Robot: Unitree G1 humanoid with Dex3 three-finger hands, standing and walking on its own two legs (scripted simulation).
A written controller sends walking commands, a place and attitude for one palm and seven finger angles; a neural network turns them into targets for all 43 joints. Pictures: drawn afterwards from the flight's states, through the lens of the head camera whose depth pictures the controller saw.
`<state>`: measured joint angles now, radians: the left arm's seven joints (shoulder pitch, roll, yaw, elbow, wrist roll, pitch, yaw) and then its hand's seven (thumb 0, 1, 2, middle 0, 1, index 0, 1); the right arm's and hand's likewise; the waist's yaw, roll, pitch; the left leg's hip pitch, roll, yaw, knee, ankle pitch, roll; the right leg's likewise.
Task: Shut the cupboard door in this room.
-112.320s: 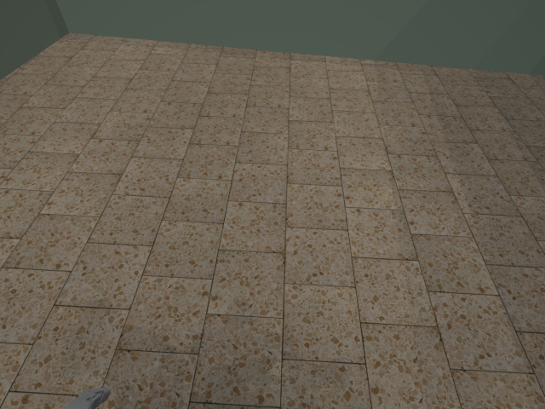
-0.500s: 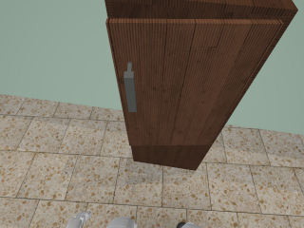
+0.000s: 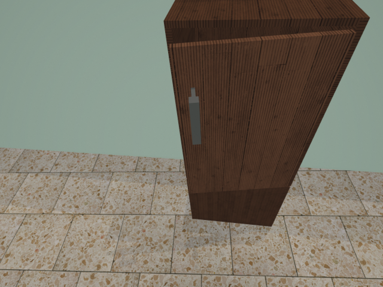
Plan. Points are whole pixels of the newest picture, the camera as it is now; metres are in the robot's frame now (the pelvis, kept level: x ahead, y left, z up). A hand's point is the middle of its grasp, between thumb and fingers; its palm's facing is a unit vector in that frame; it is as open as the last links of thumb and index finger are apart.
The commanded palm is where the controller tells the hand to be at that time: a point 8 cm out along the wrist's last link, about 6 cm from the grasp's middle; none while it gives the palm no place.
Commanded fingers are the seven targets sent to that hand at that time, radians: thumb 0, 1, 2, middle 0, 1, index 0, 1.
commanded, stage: come to a stop and stand still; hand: left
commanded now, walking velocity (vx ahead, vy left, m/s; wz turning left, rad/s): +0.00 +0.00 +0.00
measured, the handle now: (194, 116) +0.49 +0.02 +0.09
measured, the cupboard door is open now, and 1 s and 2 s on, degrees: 10 10 10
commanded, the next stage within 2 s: look again from close up in 0.24 s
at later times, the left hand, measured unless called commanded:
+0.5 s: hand out of the picture +0.00 +0.18 -0.16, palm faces +0.02 -0.98 -0.20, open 7.4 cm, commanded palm none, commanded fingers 0.00 0.90 0.90 -0.20 -0.30 -0.20 -0.30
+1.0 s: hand out of the picture +0.01 +0.15 -0.17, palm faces +0.03 -0.99 -0.17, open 7.4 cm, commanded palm none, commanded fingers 0.00 0.90 0.90 -0.20 -0.30 -0.20 -0.30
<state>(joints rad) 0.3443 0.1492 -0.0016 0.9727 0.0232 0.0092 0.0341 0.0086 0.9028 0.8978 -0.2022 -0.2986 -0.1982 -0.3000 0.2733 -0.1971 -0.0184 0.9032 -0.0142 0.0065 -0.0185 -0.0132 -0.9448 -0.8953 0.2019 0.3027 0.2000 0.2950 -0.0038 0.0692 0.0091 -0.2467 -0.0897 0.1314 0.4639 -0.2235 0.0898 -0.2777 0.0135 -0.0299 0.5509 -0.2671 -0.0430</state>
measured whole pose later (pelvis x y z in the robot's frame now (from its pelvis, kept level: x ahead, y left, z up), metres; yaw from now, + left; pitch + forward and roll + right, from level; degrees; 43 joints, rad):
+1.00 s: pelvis +0.03 -0.01 +0.01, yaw +1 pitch +0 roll +0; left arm 0.30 0.14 -0.03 1.13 0.01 -0.01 0.04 0.01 0.92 0.90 -0.20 -0.30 -0.20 -0.30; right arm 0.29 -0.14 0.03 1.13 -0.01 -0.04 -0.04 0.00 -0.92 -0.90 0.20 0.30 0.20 0.29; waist 0.00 -0.01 0.01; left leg -0.14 -0.09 0.09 0.33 -0.19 0.10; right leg -0.16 0.03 -0.05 0.40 -0.23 -0.05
